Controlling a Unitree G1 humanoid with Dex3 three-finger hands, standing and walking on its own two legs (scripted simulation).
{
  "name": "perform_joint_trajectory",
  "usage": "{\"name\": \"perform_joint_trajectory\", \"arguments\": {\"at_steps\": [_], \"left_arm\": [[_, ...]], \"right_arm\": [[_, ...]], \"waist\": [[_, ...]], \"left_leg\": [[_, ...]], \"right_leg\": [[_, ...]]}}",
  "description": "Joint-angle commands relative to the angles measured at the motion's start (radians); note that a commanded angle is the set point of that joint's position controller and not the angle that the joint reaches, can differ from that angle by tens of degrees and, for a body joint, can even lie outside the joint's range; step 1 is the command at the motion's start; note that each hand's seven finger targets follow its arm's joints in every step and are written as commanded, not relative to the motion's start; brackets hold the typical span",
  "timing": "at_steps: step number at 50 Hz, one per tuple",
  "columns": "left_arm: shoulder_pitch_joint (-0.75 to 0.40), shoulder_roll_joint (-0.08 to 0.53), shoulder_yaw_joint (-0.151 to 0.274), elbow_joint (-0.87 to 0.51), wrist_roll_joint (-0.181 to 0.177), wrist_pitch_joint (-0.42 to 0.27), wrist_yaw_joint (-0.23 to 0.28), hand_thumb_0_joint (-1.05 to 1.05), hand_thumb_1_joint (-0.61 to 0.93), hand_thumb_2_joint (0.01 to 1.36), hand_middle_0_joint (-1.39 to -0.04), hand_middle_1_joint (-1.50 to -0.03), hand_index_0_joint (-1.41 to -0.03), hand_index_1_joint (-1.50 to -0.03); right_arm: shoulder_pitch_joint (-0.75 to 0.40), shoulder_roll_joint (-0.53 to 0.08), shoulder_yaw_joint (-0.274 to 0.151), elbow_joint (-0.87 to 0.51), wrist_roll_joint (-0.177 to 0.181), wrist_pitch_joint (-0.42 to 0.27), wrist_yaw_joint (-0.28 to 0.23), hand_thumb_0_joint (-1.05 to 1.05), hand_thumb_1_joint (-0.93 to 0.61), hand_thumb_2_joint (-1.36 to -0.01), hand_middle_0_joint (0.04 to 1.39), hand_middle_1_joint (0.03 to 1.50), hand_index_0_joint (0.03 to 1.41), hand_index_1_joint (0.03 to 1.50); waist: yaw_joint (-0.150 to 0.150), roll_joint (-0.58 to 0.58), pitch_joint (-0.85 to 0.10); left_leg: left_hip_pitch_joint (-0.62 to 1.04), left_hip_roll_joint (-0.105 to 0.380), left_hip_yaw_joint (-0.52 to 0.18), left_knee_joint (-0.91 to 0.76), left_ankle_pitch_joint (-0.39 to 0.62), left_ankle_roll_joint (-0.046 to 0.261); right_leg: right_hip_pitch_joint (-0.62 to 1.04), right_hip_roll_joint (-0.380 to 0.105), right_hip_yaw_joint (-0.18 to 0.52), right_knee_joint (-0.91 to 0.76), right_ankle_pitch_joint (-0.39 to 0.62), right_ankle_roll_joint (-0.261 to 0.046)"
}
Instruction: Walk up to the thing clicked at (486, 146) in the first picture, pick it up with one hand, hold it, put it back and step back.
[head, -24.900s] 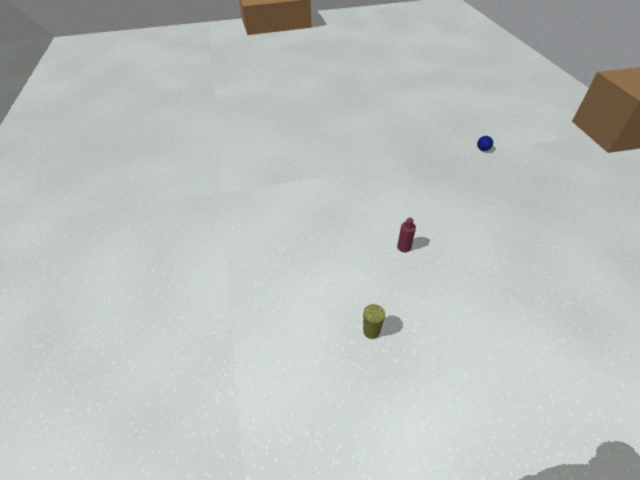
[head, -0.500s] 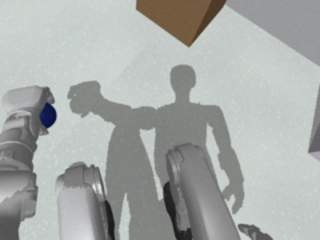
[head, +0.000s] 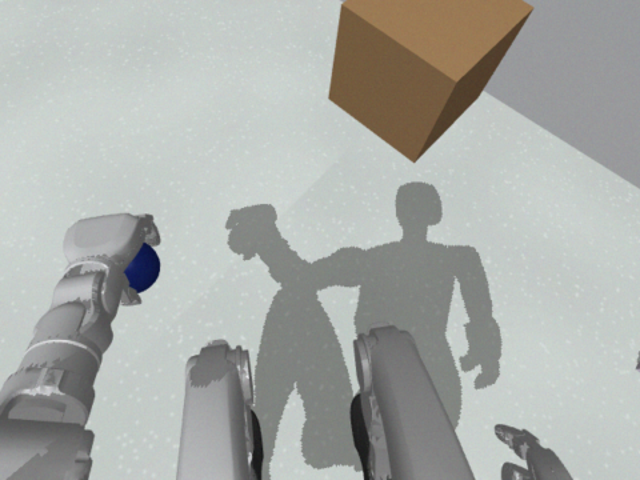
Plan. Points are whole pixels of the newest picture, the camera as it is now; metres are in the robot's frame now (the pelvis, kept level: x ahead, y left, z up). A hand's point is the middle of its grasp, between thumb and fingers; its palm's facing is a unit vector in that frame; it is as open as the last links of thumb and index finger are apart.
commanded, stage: lift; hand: left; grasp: from above
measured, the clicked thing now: (130, 266) +0.43 +0.25 -0.13
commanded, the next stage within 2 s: hold in 1.02 s
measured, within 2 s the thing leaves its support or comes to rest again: neither
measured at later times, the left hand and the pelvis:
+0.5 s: hand (37, 241) +0.37 +0.24 +0.10, palm faces -0.44 -0.10 -0.89, open 9.9 cm; pelvis +0.03 +0.00 +0.18, yaw +2 degrees
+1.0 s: hand out of the picture +0.38 +0.23 +0.19, palm faces -0.44 -0.10 -0.89, open 9.8 cm; pelvis +0.07 +0.00 +0.27, yaw +2 degrees
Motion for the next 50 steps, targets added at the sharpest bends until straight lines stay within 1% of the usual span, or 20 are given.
{"name": "perform_joint_trajectory", "arguments": {"at_steps": [1,4,5,12,15,16,20,21,22,23,27,32,37,40,41,43,45,46,47,50], "left_arm": [[-0.282,0.21,0.063,-0.248,-0.015,0.015,0.031,0.0,0.569,0.797,-0.976,-0.712,-0.976,-0.713],[-0.247,0.212,0.06,-0.283,-0.022,0.031,0.025,0.0,0.584,0.797,-0.985,-0.729,-0.99,-0.725],[-0.197,0.194,0.055,-0.269,-0.028,0.039,0.022,0.0,0.585,0.798,-0.995,-0.727,-0.996,-0.727],[-0.164,0.17,0.04,-0.359,-0.047,0.055,0.021,0.0,0.593,0.804,-1.008,-0.72,-1.005,-0.725],[-0.104,0.141,0.026,-0.307,-0.049,0.061,0.022,0.0,0.579,0.839,-1.023,-0.705,-1.003,-0.728],[-0.104,0.144,0.028,-0.307,-0.045,0.062,0.024,0.0,0.574,0.831,-1.017,-0.697,-0.997,-0.72],[-0.072,0.098,-0.008,-0.26,-0.046,0.061,0.029,0.0,0.549,0.823,-1.005,-0.694,-0.982,-0.72],[-0.073,0.105,0.003,-0.257,-0.05,0.061,0.032,0.0,0.543,0.832,-1.011,-0.679,-0.98,-0.712],[-0.078,0.085,-0.018,-0.25,-0.051,0.06,0.032,0.0,0.537,0.824,-1.01,-0.673,-0.978,-0.708],[-0.065,0.096,-0.007,-0.235,-0.048,0.059,0.033,0.0,0.529,0.809,-0.996,-0.677,-0.969,-0.706],[-0.053,0.062,-0.03,-0.221,-0.04,0.05,0.039,0.0,0.519,0.799,-0.976,-0.693,-0.956,-0.716],[-0.051,0.066,-0.02,-0.198,-0.034,0.047,0.063,0.0,0.545,0.808,-1.006,-0.678,-0.98,-0.708],[-0.053,0.064,-0.014,-0.215,-0.027,0.05,0.074,0.0,0.554,0.827,-1.027,-0.658,-0.992,-0.697],[-0.03,0.04,-0.029,-0.207,-0.032,0.052,0.074,0.0,0.57,0.807,-1.03,-0.647,-1.002,-0.678],[-0.019,0.053,-0.016,-0.203,-0.032,0.054,0.073,0.0,0.568,0.817,-1.028,-0.663,-1.0,-0.694],[-0.013,0.045,-0.025,-0.201,-0.029,0.055,0.072,0.0,0.581,0.818,-1.021,-0.681,-1.002,-0.703],[0.002,0.024,-0.038,-0.202,-0.037,0.056,0.066,0.0,0.585,0.83,-1.036,-0.672,-1.013,-0.699],[-0.035,0.034,-0.034,-0.225,-0.042,0.053,0.064,0.0,0.604,0.829,-1.028,-0.701,-1.017,-0.715],[-0.006,0.045,-0.026,-0.202,-0.039,0.055,0.062,0.0,0.59,0.852,-1.038,-0.692,-1.015,-0.718],[-0.011,0.029,-0.035,-0.218,-0.042,0.049,0.058,0.0,0.622,0.858,-1.036,-0.729,-1.028,-0.74]], "right_arm": [[0.119,-0.182,-0.075,-0.066,0.017,-0.014,-0.033,0.0,-0.909,-0.905,0.2,0.3,0.2,0.3],[0.1,-0.168,-0.074,-0.073,0.024,-0.011,-0.048,0.0,-0.91,-0.905,0.2,0.3,0.2,0.3],[0.094,-0.161,-0.072,-0.076,0.027,-0.01,-0.052,0.0,-0.912,-0.906,0.2,0.3,0.2,0.3],[0.082,-0.139,-0.061,-0.067,0.044,-0.016,-0.086,0.0,-0.911,-0.906,0.2,0.3,0.2,0.3],[0.074,-0.128,-0.054,-0.056,0.051,-0.022,-0.099,0.0,-0.911,-0.907,0.2,0.3,0.2,0.3],[0.075,-0.13,-0.057,-0.053,0.052,-0.025,-0.102,0.0,-0.911,-0.906,0.2,0.3,0.2,0.3],[0.081,-0.121,-0.056,-0.042,0.056,-0.038,-0.115,0.0,-0.912,-0.908,0.2,0.3,0.2,0.3],[0.08,-0.12,-0.055,-0.04,0.057,-0.043,-0.118,0.0,-0.911,-0.908,0.2,0.3,0.199,0.3],[0.083,-0.118,-0.054,-0.039,0.057,-0.046,-0.119,0.0,-0.912,-0.908,0.2,0.3,0.199,0.3],[0.082,-0.121,-0.056,-0.039,0.058,-0.05,-0.12,0.0,-0.912,-0.908,0.2,0.3,0.2,0.3],[0.097,-0.119,-0.056,-0.035,0.055,-0.061,-0.122,0.0,-0.912,-0.908,0.2,0.3,0.199,0.3],[0.108,-0.119,-0.06,-0.033,0.05,-0.067,-0.118,0.0,-0.911,-0.909,0.2,0.3,0.199,0.3],[0.118,-0.121,-0.064,-0.027,0.047,-0.064,-0.111,0.0,-0.91,-0.907,0.2,0.3,0.2,0.3],[0.115,-0.125,-0.067,-0.033,0.048,-0.064,-0.107,0.0,-0.908,-0.906,0.2,0.3,0.2,0.3],[0.117,-0.125,-0.068,-0.031,0.048,-0.063,-0.107,0.0,-0.909,-0.906,0.2,0.3,0.2,0.3],[0.118,-0.123,-0.068,-0.031,0.048,-0.059,-0.105,0.0,-0.907,-0.905,0.2,0.3,0.2,0.3],[0.117,-0.122,-0.069,-0.031,0.048,-0.059,-0.104,0.0,-0.907,-0.904,0.2,0.3,0.2,0.3],[0.116,-0.122,-0.07,-0.033,0.049,-0.06,-0.105,0.0,-0.906,-0.903,0.2,0.3,0.2,0.3],[0.115,-0.126,-0.072,-0.034,0.049,-0.058,-0.104,0.0,-0.908,-0.904,0.2,0.3,0.2,0.3],[0.107,-0.125,-0.073,-0.039,0.048,-0.057,-0.102,0.0,-0.906,-0.902,0.2,0.3,0.2,0.3]], "waist": [[-0.003,0.158,-0.573],[0.002,0.119,-0.552],[0.009,0.098,-0.531],[0.013,0.08,-0.483],[0.014,0.065,-0.39],[0.022,0.059,-0.394],[0.02,0.033,-0.323],[0.025,0.035,-0.31],[0.023,0.035,-0.3],[0.027,0.042,-0.29],[0.033,0.032,-0.275],[0.045,0.028,-0.237],[0.051,0.026,-0.234],[0.046,0.01,-0.213],[0.053,0.016,-0.211],[0.057,-0.006,-0.197],[0.048,-0.034,-0.203],[0.046,-0.016,-0.199],[0.052,-0.021,-0.193],[0.054,-0.012,-0.17]], "left_leg": [[0.578,-0.026,0.009,-0.385,0.046,0.024],[0.629,-0.029,0.026,-0.445,0.038,0.028],[0.643,-0.03,0.031,-0.465,0.044,0.027],[0.816,-0.028,0.046,-0.622,0.085,0.027],[0.871,-0.025,0.037,-0.709,0.07,0.022],[0.909,-0.024,0.04,-0.73,0.089,0.021],[0.982,-0.023,0.043,-0.817,0.124,0.019],[0.997,-0.022,0.038,-0.844,0.124,0.018],[1.022,-0.023,0.042,-0.866,0.132,0.018],[1.045,-0.02,0.043,-0.886,0.142,0.016],[1.133,-0.026,0.05,-0.957,0.223,0.015],[1.225,-0.031,0.06,-1.046,0.264,0.012],[1.318,-0.035,0.067,-1.106,0.351,0.01],[1.368,-0.034,0.068,-1.149,0.376,0.009],[1.385,-0.034,0.07,-1.161,0.39,0.008],[1.4,-0.036,0.069,-1.184,0.405,0.01],[1.422,-0.038,0.076,-1.195,0.441,0.015],[1.43,-0.04,0.08,-1.202,0.449,0.015],[1.447,-0.041,0.084,-1.215,0.46,0.015],[1.472,-0.041,0.085,-1.251,0.44,0.012]], "right_leg": [[0.362,0.029,-0.043,-0.322,0.114,-0.056],[0.457,0.034,-0.027,-0.416,0.096,-0.052],[0.488,0.033,-0.021,-0.444,0.097,-0.052],[0.676,0.033,-0.001,-0.619,0.128,-0.048],[0.733,0.034,0.006,-0.689,0.112,-0.047],[0.761,0.035,0.009,-0.715,0.126,-0.048],[0.853,0.038,0.02,-0.811,0.151,-0.048],[0.87,0.036,0.022,-0.831,0.151,-0.048],[0.89,0.037,0.023,-0.855,0.159,-0.049],[0.911,0.037,0.025,-0.872,0.17,-0.048],[1.005,0.039,0.026,-0.943,0.247,-0.046],[1.1,0.036,0.028,-1.032,0.283,-0.045],[1.19,0.029,0.038,-1.1,0.37,-0.038],[1.23,0.026,0.034,-1.138,0.395,-0.036],[1.243,0.026,0.037,-1.151,0.405,-0.036],[1.279,0.026,0.04,-1.178,0.422,-0.034],[1.318,0.024,0.046,-1.204,0.469,-0.027],[1.33,0.022,0.051,-1.215,0.479,-0.025],[1.345,0.021,0.047,-1.226,0.486,-0.026],[1.354,0.023,0.043,-1.256,0.457,-0.028]]}}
